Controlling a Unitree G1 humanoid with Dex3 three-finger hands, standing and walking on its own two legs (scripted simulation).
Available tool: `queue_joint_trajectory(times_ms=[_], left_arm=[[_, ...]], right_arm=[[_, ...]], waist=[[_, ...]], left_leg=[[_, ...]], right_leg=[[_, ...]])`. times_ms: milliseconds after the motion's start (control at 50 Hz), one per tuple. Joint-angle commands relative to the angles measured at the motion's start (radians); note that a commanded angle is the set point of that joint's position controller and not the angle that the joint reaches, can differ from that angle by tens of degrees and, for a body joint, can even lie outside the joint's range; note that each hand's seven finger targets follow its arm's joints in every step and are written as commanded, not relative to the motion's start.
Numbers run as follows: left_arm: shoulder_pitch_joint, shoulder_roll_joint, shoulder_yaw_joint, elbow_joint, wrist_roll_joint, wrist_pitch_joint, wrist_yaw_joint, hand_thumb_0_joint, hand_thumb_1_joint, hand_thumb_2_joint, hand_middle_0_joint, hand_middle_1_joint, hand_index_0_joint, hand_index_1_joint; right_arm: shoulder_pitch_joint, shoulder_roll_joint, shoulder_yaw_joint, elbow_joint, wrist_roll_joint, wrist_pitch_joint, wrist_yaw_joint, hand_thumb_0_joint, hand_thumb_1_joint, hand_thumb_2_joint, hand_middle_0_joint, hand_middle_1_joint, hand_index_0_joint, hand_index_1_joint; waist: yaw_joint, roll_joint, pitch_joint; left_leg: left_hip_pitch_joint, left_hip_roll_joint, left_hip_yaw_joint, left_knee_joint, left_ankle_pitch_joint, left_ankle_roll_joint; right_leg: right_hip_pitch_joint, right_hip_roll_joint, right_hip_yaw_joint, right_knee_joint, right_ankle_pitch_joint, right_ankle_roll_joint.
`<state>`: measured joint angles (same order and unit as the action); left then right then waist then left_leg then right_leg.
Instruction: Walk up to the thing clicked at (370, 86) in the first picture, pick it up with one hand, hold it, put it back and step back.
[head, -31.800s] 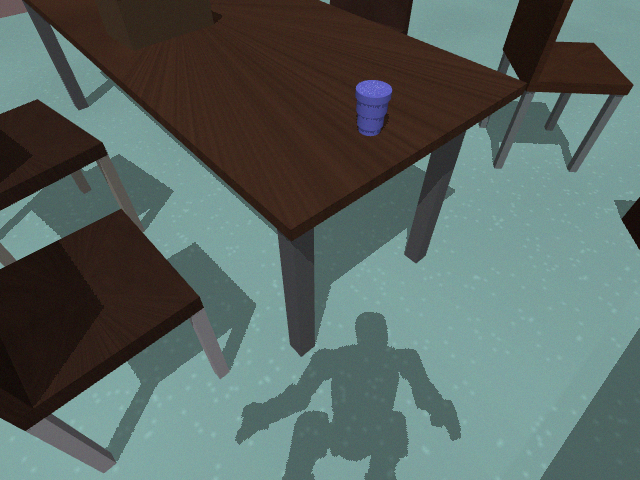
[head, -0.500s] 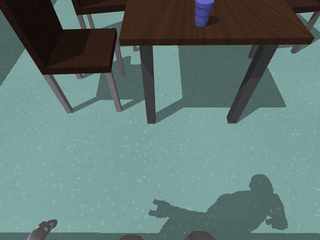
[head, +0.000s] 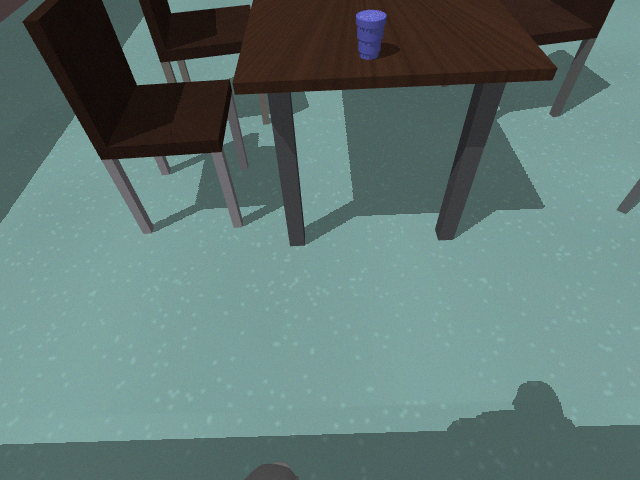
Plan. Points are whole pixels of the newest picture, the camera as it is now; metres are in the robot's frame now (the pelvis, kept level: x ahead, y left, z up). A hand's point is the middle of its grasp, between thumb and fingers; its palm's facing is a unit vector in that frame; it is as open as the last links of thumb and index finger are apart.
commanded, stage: step back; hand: right
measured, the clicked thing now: (370, 36) +1.13 -0.08 +0.04
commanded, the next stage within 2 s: stand in 0.96 s
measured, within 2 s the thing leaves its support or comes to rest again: neither
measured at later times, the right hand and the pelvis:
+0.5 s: hand out of the picture +0.08 -0.27 -0.16, palm faces -0.09 +0.92 -0.37, open 7.4 cm; pelvis +0.01 +0.00 +0.00, yaw +3 degrees
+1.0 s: hand (488, 462) +0.19 -0.20 -0.13, palm faces -0.08 +0.94 -0.33, open 7.4 cm; pelvis +0.04 +0.03 +0.01, yaw +2 degrees
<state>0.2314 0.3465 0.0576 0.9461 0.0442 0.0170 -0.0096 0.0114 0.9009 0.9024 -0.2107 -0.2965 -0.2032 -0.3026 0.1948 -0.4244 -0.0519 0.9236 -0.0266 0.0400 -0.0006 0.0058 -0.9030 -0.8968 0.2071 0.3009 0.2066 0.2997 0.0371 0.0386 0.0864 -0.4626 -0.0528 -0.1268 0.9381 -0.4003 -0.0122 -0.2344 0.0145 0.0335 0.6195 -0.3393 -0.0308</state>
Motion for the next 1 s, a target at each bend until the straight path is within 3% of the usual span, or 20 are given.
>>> queue_joint_trajectory(times_ms=[0, 60, 120, 140, 160, 180, 200, 300, 360, 400, 420, 480, 540, 600, 620, 640, 660, 680, 780, 980], left_arm=[[-0.080, 0.311, 0.087, -0.093, 0.010, -0.057, 0.016, 0.000, 0.900, 0.900, -0.200, -0.300, -0.200, -0.300], [-0.051, 0.314, 0.082, -0.078, 0.004, -0.049, 0.009, 0.000, 0.900, 0.900, -0.200, -0.300, -0.200, -0.300], [-0.063, 0.272, 0.046, -0.087, -0.003, -0.033, 0.001, 0.000, 0.900, 0.900, -0.200, -0.300, -0.200, -0.300], [-0.073, 0.228, 0.029, -0.095, -0.008, -0.034, -0.001, 0.000, 0.900, 0.900, -0.200, -0.300, -0.200, -0.300], [-0.134, 0.208, 0.025, -0.101, -0.028, -0.034, -0.002, 0.000, 0.900, 0.900, -0.200, -0.300, -0.200, -0.300], [-0.161, 0.264, 0.044, -0.101, -0.018, -0.032, 0.002, 0.000, 0.900, 0.900, -0.200, -0.300, -0.200, -0.300], [-0.135, 0.260, 0.042, -0.093, -0.022, -0.036, -0.001, 0.000, 0.900, 0.900, -0.200, -0.300, -0.200, -0.300], [-0.046, 0.229, 0.046, -0.050, -0.021, -0.055, -0.009, 0.000, 0.900, 0.900, -0.200, -0.300, -0.200, -0.300], [0.046, 0.232, 0.059, -0.003, -0.010, -0.068, 0.009, 0.000, 0.900, 0.900, -0.200, -0.300, -0.200, -0.300], [0.027, 0.377, 0.093, -0.025, 0.005, -0.078, 0.022, 0.000, 0.900, 0.900, -0.200, -0.300, -0.200, -0.300], [-0.030, 0.381, 0.093, -0.053, 0.000, -0.080, 0.019, 0.000, 0.900, 0.900, -0.200, -0.300, -0.200, -0.300], [-0.077, 0.298, 0.066, -0.056, -0.015, -0.090, 0.024, 0.000, 0.900, 0.900, -0.200, -0.300, -0.200, -0.300], [-0.107, 0.292, 0.054, -0.059, -0.015, -0.085, 0.019, 0.000, 0.900, 0.900, -0.200, -0.300, -0.200, -0.300], [-0.124, 0.271, 0.035, -0.057, -0.032, -0.066, 0.021, 0.000, 0.900, 0.900, -0.200, -0.300, -0.200, -0.300], [-0.109, 0.243, 0.021, -0.059, -0.037, -0.061, 0.023, 0.000, 0.900, 0.900, -0.200, -0.300, -0.200, -0.300], [-0.091, 0.212, 0.008, -0.066, -0.047, -0.055, 0.023, 0.000, 0.900, 0.900, -0.200, -0.300, -0.200, -0.300], [-0.087, 0.222, 0.016, -0.046, -0.058, -0.040, 0.027, 0.000, 0.900, 0.900, -0.200, -0.300, -0.200, -0.300], [-0.097, 0.221, 0.016, -0.034, -0.050, -0.037, 0.029, 0.000, 0.900, 0.900, -0.200, -0.300, -0.200, -0.300], [-0.092, 0.256, 0.017, 0.023, -0.037, -0.054, 0.026, 0.000, 0.900, 0.900, -0.200, -0.300, -0.200, -0.300], [-0.157, 0.213, -0.015, 0.087, -0.042, -0.061, 0.019, 0.000, 0.900, 0.900, -0.200, -0.300, -0.200, -0.300]], right_arm=[[-0.025, -0.163, -0.046, -0.058, -0.008, -0.039, 0.003, 0.000, -0.900, -0.900, 0.200, 0.300, 0.200, 0.300], [-0.050, -0.151, -0.046, -0.049, -0.012, -0.060, 0.012, 0.000, -0.900, -0.900, 0.200, 0.300, 0.200, 0.300], [0.038, -0.150, -0.061, 0.004, -0.008, -0.081, 0.005, 0.000, -0.900, -0.900, 0.200, 0.300, 0.200, 0.300], [0.076, -0.181, -0.075, 0.014, -0.014, -0.084, -0.001, 0.000, -0.900, -0.900, 0.200, 0.300, 0.200, 0.300], [0.094, -0.248, -0.083, 0.015, -0.015, -0.082, -0.001, 0.000, -0.900, -0.900, 0.200, 0.300, 0.200, 0.300], [0.093, -0.294, -0.096, 0.004, -0.017, -0.083, 0.002, 0.000, -0.900, -0.900, 0.200, 0.300, 0.200, 0.300], [0.058, -0.266, -0.086, -0.007, -0.018, -0.091, 0.000, 0.000, -0.900, -0.900, 0.200, 0.300, 0.200, 0.300], [-0.001, -0.229, -0.077, -0.023, -0.018, -0.081, 0.004, 0.000, -0.900, -0.900, 0.200, 0.300, 0.200, 0.300], [-0.030, -0.140, -0.045, -0.039, -0.001, -0.058, 0.006, 0.000, -0.900, -0.900, 0.200, 0.300, 0.200, 0.300], [-0.043, -0.089, -0.029, -0.059, -0.001, -0.055, -0.008, 0.000, -0.900, -0.900, 0.200, 0.300, 0.200, 0.300], [-0.020, -0.155, -0.050, -0.038, -0.006, -0.056, -0.015, 0.000, -0.900, -0.900, 0.200, 0.300, 0.200, 0.300], [0.023, -0.142, -0.044, 0.005, 0.003, -0.064, -0.008, 0.000, -0.900, -0.900, 0.200, 0.300, 0.200, 0.300], [0.023, -0.125, -0.039, 0.018, -0.002, -0.069, 0.002, 0.000, -0.900, -0.900, 0.200, 0.300, 0.200, 0.300], [0.039, -0.101, -0.036, 0.044, -0.003, -0.076, -0.006, 0.000, -0.900, -0.900, 0.200, 0.300, 0.200, 0.300], [0.032, -0.125, -0.042, 0.046, -0.003, -0.079, -0.012, 0.000, -0.900, -0.900, 0.200, 0.300, 0.200, 0.300], [0.003, -0.179, -0.048, 0.032, -0.007, -0.083, -0.017, 0.000, -0.900, -0.900, 0.200, 0.300, 0.200, 0.300], [-0.055, -0.219, -0.045, 0.018, 0.005, -0.080, -0.015, 0.000, -0.900, -0.900, 0.200, 0.300, 0.200, 0.300], [-0.078, -0.219, -0.045, 0.022, 0.005, -0.078, -0.012, 0.000, -0.900, -0.900, 0.200, 0.300, 0.200, 0.300], [-0.151, -0.140, -0.013, 0.048, 0.013, -0.068, -0.012, 0.000, -0.900, -0.900, 0.200, 0.300, 0.200, 0.300], [-0.180, -0.135, -0.008, 0.118, 0.023, -0.076, -0.001, 0.000, -0.900, -0.900, 0.200, 0.300, 0.200, 0.300]], waist=[[0.021, -0.202, 0.012], [0.038, -0.223, 0.020], [-0.027, -0.143, -0.053], [-0.052, -0.047, -0.090], [-0.078, 0.090, -0.080], [-0.092, 0.078, -0.026], [-0.065, 0.031, 0.003], [-0.042, 0.152, -0.034], [0.028, 0.033, -0.074], [0.048, -0.219, -0.052], [0.027, -0.141, 0.003], [-0.008, -0.131, 0.017], [-0.014, -0.177, -0.050], [-0.048, -0.162, -0.094], [-0.043, -0.100, -0.121], [-0.029, 0.024, -0.173], [-0.012, 0.053, -0.180], [-0.013, 0.064, -0.161], [-0.012, 0.033, -0.162], [-0.047, -0.036, -0.169]], left_leg=[[-0.039, 0.040, 0.016, -0.087, -0.028, -0.011], [0.038, 0.041, 0.094, -0.300, -0.108, 0.000], [0.348, 0.018, 0.125, -0.566, 0.064, 0.030], [0.453, 0.120, -0.053, -0.588, -0.004, 0.064], [0.389, 0.287, -0.349, -0.687, -0.335, 0.164], [0.275, 0.386, -0.445, -0.752, -0.444, 0.245], [0.288, 0.369, -0.402, -0.729, -0.331, 0.249], [0.209, 0.271, -0.155, -0.622, -0.035, 0.185], [0.026, 0.170, -0.015, -0.395, -0.020, 0.098], [-0.161, 0.010, 0.046, -0.051, -0.184, 0.027], [-0.100, 0.060, -0.019, 0.005, -0.177, 0.019], [-0.056, 0.093, -0.011, -0.062, -0.053, 0.019], [0.104, 0.089, 0.092, -0.219, -0.020, 0.013], [0.279, 0.054, 0.159, -0.490, 0.247, 0.025], [0.335, 0.102, 0.095, -0.498, 0.406, 0.042], [0.349, 0.240, -0.075, -0.514, 0.506, 0.093], [0.248, 0.328, -0.158, -0.513, 0.476, 0.192], [0.210, 0.347, -0.164, -0.529, 0.459, 0.210], [0.228, 0.193, 0.019, -0.465, 0.395, 0.058], [0.402, 0.198, 0.044, -0.557, 0.496, 0.044]], right_leg=[[-0.018, -0.237, 0.291, -0.327, -0.405, -0.129], [0.018, -0.248, 0.265, -0.314, -0.316, -0.141], [-0.085, -0.179, 0.129, -0.157, -0.102, -0.087], [-0.206, -0.123, 0.061, -0.063, -0.092, -0.042], [-0.294, -0.012, -0.026, 0.102, -0.208, 0.006], [-0.273, -0.032, -0.007, 0.254, -0.227, 0.005], [-0.286, -0.055, 0.035, 0.273, -0.180, 0.004], [-0.092, -0.026, -0.047, 0.052, -0.119, 0.012], [0.216, -0.004, -0.027, -0.201, 0.036, 0.004], [0.172, -0.378, 0.503, -0.410, -0.289, -0.150], [0.050, -0.435, 0.536, -0.387, -0.270, -0.218], [0.052, -0.304, 0.292, -0.316, 0.025, -0.154], [0.013, -0.273, 0.143, -0.229, 0.321, -0.138], [-0.010, -0.206, 0.047, -0.065, 0.524, -0.074], [-0.028, -0.169, 0.025, -0.006, 0.509, -0.035], [-0.052, -0.097, -0.010, 0.053, 0.366, 0.011], [0.001, -0.032, -0.032, 0.075, 0.070, 0.026], [0.038, -0.033, -0.025, 0.045, -0.063, 0.017], [0.090, -0.116, 0.071, -0.147, 0.262, -0.009], [0.090, -0.128, 0.055, -0.262, 0.358, 0.014]])
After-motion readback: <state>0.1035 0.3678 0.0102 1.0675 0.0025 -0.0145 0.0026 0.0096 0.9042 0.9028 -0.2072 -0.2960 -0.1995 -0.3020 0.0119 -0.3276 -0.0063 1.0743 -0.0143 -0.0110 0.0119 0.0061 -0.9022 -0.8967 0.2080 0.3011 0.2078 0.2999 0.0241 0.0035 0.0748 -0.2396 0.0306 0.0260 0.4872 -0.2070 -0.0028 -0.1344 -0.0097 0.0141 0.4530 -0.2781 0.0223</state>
